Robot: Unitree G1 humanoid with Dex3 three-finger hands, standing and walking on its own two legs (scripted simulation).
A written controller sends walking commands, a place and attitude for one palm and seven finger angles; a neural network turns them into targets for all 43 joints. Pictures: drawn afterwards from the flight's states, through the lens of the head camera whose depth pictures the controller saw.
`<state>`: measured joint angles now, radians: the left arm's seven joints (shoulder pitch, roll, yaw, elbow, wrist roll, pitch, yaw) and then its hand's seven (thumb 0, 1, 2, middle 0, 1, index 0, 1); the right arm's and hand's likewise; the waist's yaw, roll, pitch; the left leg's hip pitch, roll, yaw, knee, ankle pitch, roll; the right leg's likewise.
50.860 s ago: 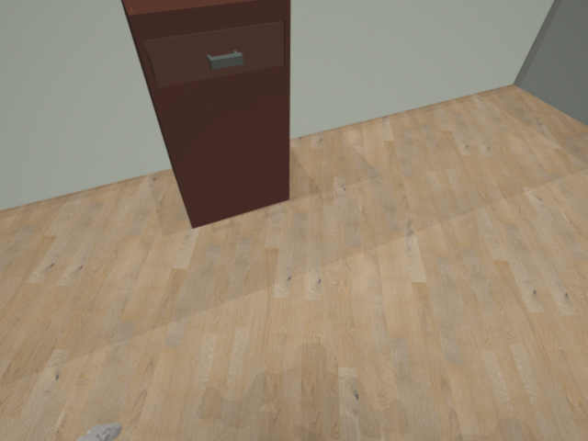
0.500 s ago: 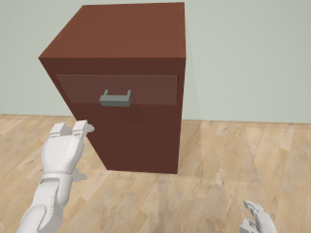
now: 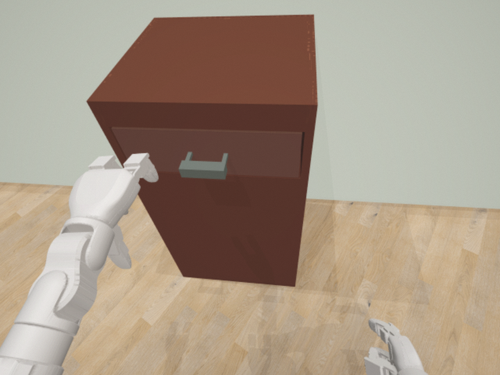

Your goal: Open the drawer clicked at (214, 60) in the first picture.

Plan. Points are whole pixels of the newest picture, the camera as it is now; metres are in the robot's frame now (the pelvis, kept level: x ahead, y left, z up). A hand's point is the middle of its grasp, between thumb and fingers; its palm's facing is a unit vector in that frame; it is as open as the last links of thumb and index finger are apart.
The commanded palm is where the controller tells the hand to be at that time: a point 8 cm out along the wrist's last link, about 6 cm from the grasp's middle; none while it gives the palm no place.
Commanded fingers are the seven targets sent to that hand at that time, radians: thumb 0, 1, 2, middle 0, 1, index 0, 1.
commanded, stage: raise the hand with hooked fingers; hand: left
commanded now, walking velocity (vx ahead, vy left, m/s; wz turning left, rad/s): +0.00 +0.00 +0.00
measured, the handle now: (205, 162) +0.55 +0.19 -0.02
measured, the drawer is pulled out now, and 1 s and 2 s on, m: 0.00 0.00 0.00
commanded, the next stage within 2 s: move the hooked fingers above the handle in 0.28 s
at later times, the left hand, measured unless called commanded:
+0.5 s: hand (144, 227) +0.30 +0.22 +0.08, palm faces +0.00 -0.08 -1.00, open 13.8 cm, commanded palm +0.29 +0.22 +0.15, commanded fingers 0.00 -0.50 0.30 -0.30 -1.20 -0.30 -1.20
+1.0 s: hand (174, 201) +0.37 +0.19 +0.06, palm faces -0.04 -0.07 -1.00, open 13.8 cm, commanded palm +0.36 +0.20 +0.13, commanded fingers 0.00 -0.50 0.30 -0.30 -1.20 -0.30 -1.20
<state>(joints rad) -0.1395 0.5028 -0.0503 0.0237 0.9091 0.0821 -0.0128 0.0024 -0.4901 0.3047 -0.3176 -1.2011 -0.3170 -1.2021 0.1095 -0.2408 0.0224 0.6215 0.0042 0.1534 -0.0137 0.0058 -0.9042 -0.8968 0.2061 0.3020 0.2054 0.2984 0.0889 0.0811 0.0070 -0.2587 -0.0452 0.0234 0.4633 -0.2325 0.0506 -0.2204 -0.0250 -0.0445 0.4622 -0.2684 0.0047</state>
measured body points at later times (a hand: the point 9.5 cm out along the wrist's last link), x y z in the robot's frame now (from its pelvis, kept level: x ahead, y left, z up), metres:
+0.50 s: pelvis -0.01 -0.02 +0.00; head +0.01 -0.06 +0.45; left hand +0.29 +0.22 +0.14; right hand +0.19 -0.25 -0.11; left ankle +0.01 +0.08 -0.74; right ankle -0.02 -0.12 -0.74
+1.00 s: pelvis +0.01 -0.02 -0.01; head +0.05 -0.06 +0.44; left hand +0.37 +0.19 +0.12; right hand +0.15 -0.28 -0.14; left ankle +0.01 +0.08 -0.74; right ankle -0.02 -0.12 -0.74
